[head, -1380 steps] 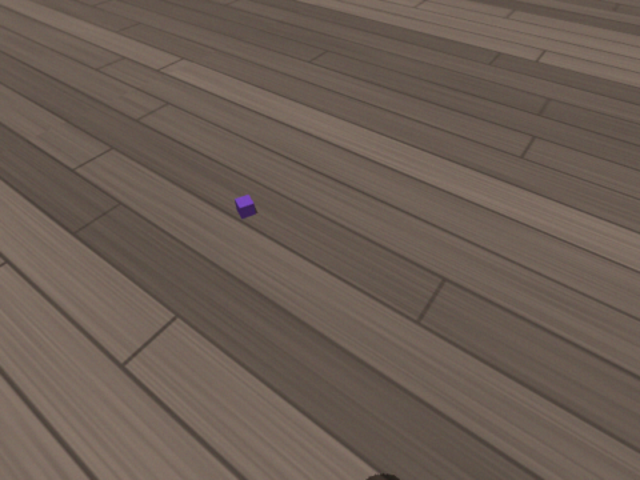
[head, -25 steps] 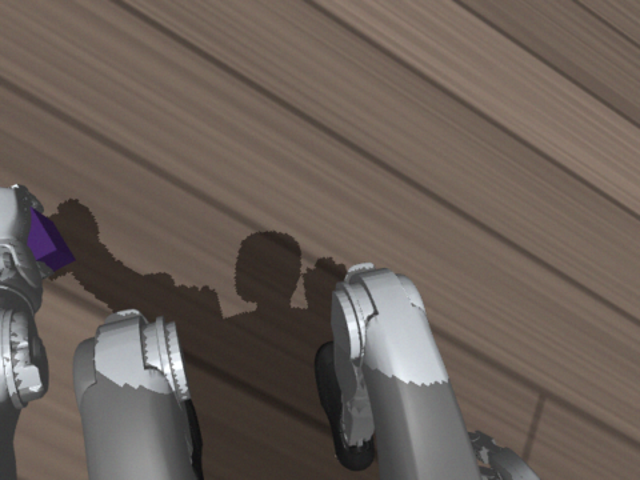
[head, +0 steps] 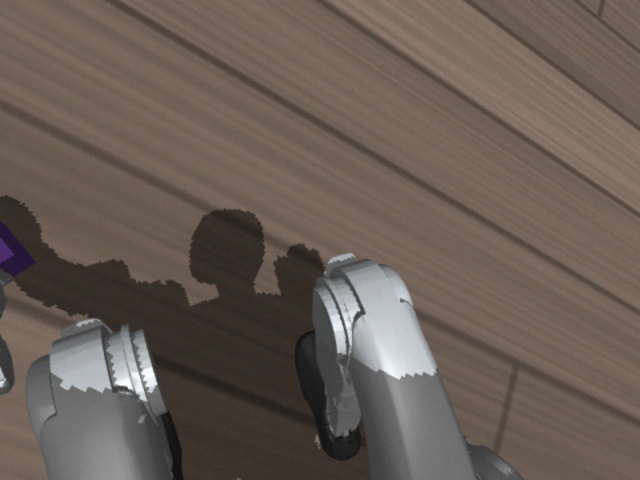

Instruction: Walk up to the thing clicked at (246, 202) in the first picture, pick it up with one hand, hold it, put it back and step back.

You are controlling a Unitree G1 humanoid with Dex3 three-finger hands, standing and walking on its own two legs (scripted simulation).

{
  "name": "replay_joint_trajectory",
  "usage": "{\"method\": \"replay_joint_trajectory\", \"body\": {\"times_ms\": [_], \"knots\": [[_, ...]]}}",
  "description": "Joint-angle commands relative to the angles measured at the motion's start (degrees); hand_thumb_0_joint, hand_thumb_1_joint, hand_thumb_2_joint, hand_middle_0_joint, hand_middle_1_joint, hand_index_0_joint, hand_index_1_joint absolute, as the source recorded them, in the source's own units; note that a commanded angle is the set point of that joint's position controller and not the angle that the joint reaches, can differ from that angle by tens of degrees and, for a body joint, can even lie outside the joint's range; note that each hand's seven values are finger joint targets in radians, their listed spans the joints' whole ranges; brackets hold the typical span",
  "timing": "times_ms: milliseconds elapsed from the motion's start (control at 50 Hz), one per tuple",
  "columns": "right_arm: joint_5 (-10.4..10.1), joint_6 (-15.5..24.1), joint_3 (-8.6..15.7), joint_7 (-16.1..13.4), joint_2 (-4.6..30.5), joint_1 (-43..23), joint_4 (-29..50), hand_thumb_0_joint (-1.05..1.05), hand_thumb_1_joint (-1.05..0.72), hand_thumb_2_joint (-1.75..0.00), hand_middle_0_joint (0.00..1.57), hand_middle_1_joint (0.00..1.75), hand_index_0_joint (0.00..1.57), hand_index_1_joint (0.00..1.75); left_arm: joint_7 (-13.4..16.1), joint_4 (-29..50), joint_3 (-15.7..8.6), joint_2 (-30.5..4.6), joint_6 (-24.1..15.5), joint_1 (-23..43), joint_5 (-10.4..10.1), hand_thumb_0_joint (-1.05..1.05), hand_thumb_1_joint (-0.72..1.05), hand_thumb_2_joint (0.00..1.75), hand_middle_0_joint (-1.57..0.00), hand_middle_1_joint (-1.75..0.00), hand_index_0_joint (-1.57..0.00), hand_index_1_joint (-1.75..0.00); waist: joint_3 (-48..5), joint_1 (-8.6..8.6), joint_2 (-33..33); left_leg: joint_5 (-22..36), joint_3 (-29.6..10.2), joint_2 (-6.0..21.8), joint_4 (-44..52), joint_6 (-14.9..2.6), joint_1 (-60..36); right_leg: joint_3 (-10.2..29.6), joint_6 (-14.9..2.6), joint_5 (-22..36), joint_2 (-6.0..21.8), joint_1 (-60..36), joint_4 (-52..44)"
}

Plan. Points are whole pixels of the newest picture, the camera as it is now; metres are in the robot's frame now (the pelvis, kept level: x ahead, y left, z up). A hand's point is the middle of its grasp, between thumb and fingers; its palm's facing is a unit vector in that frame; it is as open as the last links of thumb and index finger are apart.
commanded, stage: rest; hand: left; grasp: from above
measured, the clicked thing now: out of the picture +0.42 +0.31 -0.26
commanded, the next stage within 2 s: open in 0.32 s
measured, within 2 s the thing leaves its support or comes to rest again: neither
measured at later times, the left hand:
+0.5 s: hand out of the picture +0.41 +0.31 -0.23, palm faces -0.39 -0.26 -0.88, open 9.5 cm
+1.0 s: hand out of the picture +0.41 +0.31 -0.25, palm faces -0.38 -0.26 -0.89, open 12.5 cm
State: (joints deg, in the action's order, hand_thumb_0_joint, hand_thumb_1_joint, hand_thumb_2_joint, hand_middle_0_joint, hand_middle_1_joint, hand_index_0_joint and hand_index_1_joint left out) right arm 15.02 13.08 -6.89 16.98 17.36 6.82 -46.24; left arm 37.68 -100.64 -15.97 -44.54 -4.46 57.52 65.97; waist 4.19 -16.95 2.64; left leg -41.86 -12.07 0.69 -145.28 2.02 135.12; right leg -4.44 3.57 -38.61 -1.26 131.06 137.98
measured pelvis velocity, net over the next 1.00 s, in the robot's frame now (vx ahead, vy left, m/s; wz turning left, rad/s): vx -0.01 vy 0.01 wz -0.05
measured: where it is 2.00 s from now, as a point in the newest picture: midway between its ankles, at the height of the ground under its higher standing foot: (254, 452)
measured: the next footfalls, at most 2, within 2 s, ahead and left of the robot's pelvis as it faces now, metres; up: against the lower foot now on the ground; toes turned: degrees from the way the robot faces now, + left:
none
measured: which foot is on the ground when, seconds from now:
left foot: down 0.00-1.00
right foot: down 0.00-1.00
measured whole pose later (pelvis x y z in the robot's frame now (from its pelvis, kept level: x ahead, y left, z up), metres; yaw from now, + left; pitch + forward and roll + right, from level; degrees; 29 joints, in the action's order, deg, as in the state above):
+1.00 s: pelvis -0.01 +0.01 +0.00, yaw -3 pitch +27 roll -14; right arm 16.8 20.5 -12.3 22.9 19.4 5.9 -45.1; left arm 41.6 -105.7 -13.4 -50.7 -4.5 58.6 65.4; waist 8.1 -19.8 5.9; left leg -41.3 -15.0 0.5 -147.6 0.6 134.3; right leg -7.0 4.3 -37.4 -2.1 127.7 136.9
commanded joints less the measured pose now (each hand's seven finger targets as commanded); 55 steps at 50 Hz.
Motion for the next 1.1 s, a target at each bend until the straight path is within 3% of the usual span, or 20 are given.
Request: {"method": "replay_joint_trajectory", "body": {"times_ms": [0,20,80,120,180,220,240,260,400,440,480,560,580,680,700,780,820,980,1020,1080], "knots": [[0.22,0.77,3.29,0.31,16.04,12.66,-0.44,0.0,-0.9,-0.9,0.2,0.3,0.2,0.3,2.55,4.05,1.07,-14.13,-0.95,14.87,-0.15,0.0,0.52,0.69,-1.05,-0.46,-1.01,-0.5,-37.96,-2.35,-19.59,12.85,7.76,0.6,13.18,-3.13,-25.08,-8.0,-4.4,14.47,-2.36,-23.06,-12.3],[0.3,0.89,3.43,0.31,16.68,12.7,-0.62,0.0,-0.9,-0.9,0.2,0.3,0.2,0.3,3.06,4.01,-0.54,-15.33,-1.03,13.91,-0.21,0.0,0.53,0.7,-1.05,-0.47,-1.01,-0.5,-38.05,-1.88,-19.23,12.38,7.64,0.55,13.47,-3.25,-24.86,-8.16,-4.31,13.88,-2.36,-22.93,-13.01],[0.67,1.34,2.82,0.73,16.69,12.78,-0.53,0.0,-0.9,-0.9,0.2,0.3,0.2,0.3,3.79,3.58,0.33,-14.75,-1.22,14.04,0.03,0.0,0.57,0.69,-1.08,-0.46,-1.04,-0.49,-37.97,-2.43,-20.31,12.99,7.25,0.71,13.68,-2.81,-26.72,-8.75,-4.46,14.34,-2.61,-23.02,-12.38],[0.75,1.56,2.65,0.98,17.47,12.86,-0.56,0.0,-0.9,-0.9,0.2,0.3,0.2,0.3,4.21,1.85,-0.85,-16.48,-1.16,13.33,0.05,0.0,0.57,0.65,-1.07,-0.44,-1.04,-0.47,-36.55,-2.76,-20.38,13.27,6.79,0.73,13.77,-2.8,-26.03,-9.14,-4.49,14.41,-2.54,-22.64,-11.98],[1.27,2.07,2.07,1.38,17.33,11.71,-0.22,0.0,-0.9,-0.9,0.2,0.3,0.2,0.3,4.37,0.13,1.71,-14.43,-1.36,14.66,0.19,0.0,0.58,0.67,-1.07,-0.45,-1.04,-0.48,-34.06,-3.9,-18.94,10.63,6.5,0.79,13.48,-3.1,-24.12,-9.29,-4.31,12.31,-2.89,-21.59,-12.96],[1.07,2.66,1.93,1.48,17.7,11.58,-0.42,0.0,-0.9,-0.9,0.2,0.3,0.2,0.3,4.49,-0.83,1.23,-16.08,-1.44,14.57,0.13,0.0,0.62,0.68,-1.1,-0.45,-1.07,-0.48,-32.11,-3.98,-18.36,9.28,6.49,0.7,13.4,-3.18,-23.34,-9.32,-4.24,10.99,-2.7,-20.63,-13.02],[1.04,2.63,1.59,1.45,17.95,11.79,-0.95,0.0,-0.9,-0.9,0.2,0.3,0.2,0.3,4.8,-1.02,-0.35,-17.11,-1.48,12.7,-0.28,0.0,0.61,0.66,-1.1,-0.43,-1.07,-0.46,-33.56,-2.91,-19.01,10.59,6.33,0.77,13.93,-3.04,-24.01,-9.36,-4.28,12.04,-2.83,-22.22,-13.27],[1.42,2.94,0.71,1.68,17.25,11.5,-0.35,0.0,-0.9,-0.9,0.2,0.3,0.2,0.3,4.68,-2.15,0.63,-16.61,-1.39,13.48,0.32,0.0,0.62,0.66,-1.11,-0.42,-1.07,-0.46,-32.34,-4.1,-18.73,10.57,6.22,0.7,13.77,-2.95,-24.25,-9.71,-4.26,12.1,-2.68,-21.41,-12.6],[1.8,3.79,-0.28,2.23,18.33,10.21,0.25,0.0,-0.9,-0.9,0.2,0.3,0.2,0.3,4.35,-4.11,3.56,-16.09,-2.31,13.75,1.02,0.0,0.61,0.63,-1.1,-0.42,-1.07,-0.45,-30.29,-5.33,-18.69,8.89,5.32,0.76,13.87,-2.99,-23.63,-10.23,-4.15,11.01,-3.19,-20.8,-12.88],[1.31,3.87,-0.29,2.15,18.81,9.91,0.27,0.0,-0.89,-0.9,0.2,0.3,0.2,0.3,5.18,-3.72,2.27,-17.47,-2.55,12.65,0.59,0.0,0.45,0.62,-0.94,-0.47,-0.91,-0.49,-30.91,-4.03,-19.16,8.3,4.85,0.81,14.88,-2.8,-23.66,-10.22,-4.3,10.18,-3.22,-21.39,-13.07],[1.92,4.26,-0.88,2.52,18.35,9.85,0.78,0.0,-0.89,-0.9,0.2,0.3,0.2,0.3,5.44,-3.93,3.75,-16.03,-2.3,14.32,1.25,0.0,0.29,0.59,-0.78,-0.47,-0.75,-0.49,-30.52,-5.58,-18.68,9.33,4.75,0.94,14.14,-2.75,-24.45,-10.52,-4.1,11.61,-3.27,-21.04,-12.74],[1.8,5.27,-1.27,3.02,19.05,9.42,0.76,0.0,-0.89,-0.9,0.2,0.3,0.2,0.3,6.01,-3.51,4.19,-16.88,-2.34,16.29,1.36,0.0,0.03,0.63,-0.62,-0.55,-0.6,-0.57,-28.52,-6.15,-19.0,7.72,4.52,1.08,13.86,-2.72,-23.83,-10.57,-3.99,10.4,-3.19,-20.05,-12.81],[1.63,5.4,-1.09,3.09,19.89,9.52,1.06,0.0,-0.89,-0.9,0.2,0.3,0.2,0.3,6.51,-2.29,2.92,-18.01,-2.35,16.46,1.2,0.0,-0.02,0.66,-0.59,-0.55,-0.57,-0.58,-29.56,-5.54,-20.07,8.35,3.91,1.24,14.72,-2.4,-25.11,-10.9,-4.08,10.8,-3.13,-19.92,-12.5],[1.76,6.38,-1.2,3.89,20.08,8.66,0.85,0.0,-0.9,-0.9,0.2,0.3,0.2,0.3,7.43,-1.49,2.42,-18.36,-1.49,15.78,0.93,0.0,-0.13,0.69,-0.5,-0.62,-0.48,-0.64,-30.92,-5.01,-23.77,8.57,3.67,1.48,15.06,-1.72,-27.52,-11.12,-4.28,11.32,-3.25,-20.34,-11.78],[1.46,6.73,-1.25,4.09,19.58,8.31,1.12,0.0,-0.9,-0.9,0.2,0.3,0.2,0.3,7.12,-1.77,3.77,-17.41,-1.2,16.8,1.09,0.0,-0.17,0.73,-0.48,-0.61,-0.45,-0.64,-29.81,-6.05,-23.21,8.33,3.74,1.48,14.25,-1.83,-27.05,-11.12,-4.15,11.51,-3.01,-19.49,-11.48],[1.42,7.24,-1.0,5.0,19.67,9.31,0.59,0.0,-0.89,-0.9,0.2,0.3,0.2,0.3,6.78,-2.17,3.58,-16.65,-0.36,15.34,0.51,0.0,-0.25,0.78,-0.4,-0.7,-0.38,-0.72,-29.02,-5.92,-22.89,9.69,3.69,1.39,14.63,-1.82,-26.62,-11.17,-4.1,12.59,-2.96,-19.82,-11.39],[1.36,7.36,-0.58,5.16,20.35,9.27,0.7,0.0,-0.89,-0.9,0.2,0.3,0.2,0.3,6.62,-1.15,2.58,-17.03,-0.17,14.2,-0.38,0.0,-0.29,0.79,-0.36,-0.71,-0.34,-0.74,-31.07,-4.95,-24.05,10.62,3.13,1.5,15.34,-1.64,-28.14,-11.34,-4.22,13.07,-2.85,-20.06,-11.16],[0.75,8.07,-0.53,5.9,20.31,10.07,0.35,0.0,-0.89,-0.9,0.2,0.3,0.2,0.3,5.68,1.07,3.18,-17.68,-0.49,15.68,-0.86,0.0,-0.41,0.88,-0.26,-0.81,-0.23,-0.83,-31.51,-5.94,-23.87,11.95,4.14,1.42,13.42,-2.13,-27.28,-10.82,-4.1,14.66,-2.97,-21.99,-11.66],[0.31,7.92,-0.01,5.67,20.72,10.45,-0.07,0.0,-0.89,-0.9,0.2,0.3,0.2,0.3,6.1,1.85,1.1,-18.99,-0.59,13.97,-1.27,0.0,-0.42,0.9,-0.24,-0.83,-0.21,-0.85,-33.43,-4.14,-26.21,12.77,3.61,1.46,15.25,-1.52,-29.51,-11.11,-4.52,14.54,-2.92,-21.5,-11.17],[0.25,7.8,-0.11,5.8,20.23,9.79,0.09,0.0,-0.88,-0.9,0.2,0.3,0.2,0.3,5.71,0.83,2.9,-16.95,-0.53,14.21,-0.58,0.0,-0.47,0.94,-0.2,-0.85,-0.17,-0.88,-31.97,-5.15,-24.9,12.04,3.3,1.54,14.73,-1.53,-28.55,-11.26,-4.48,14.35,-2.8,-20.37,-10.55]]}}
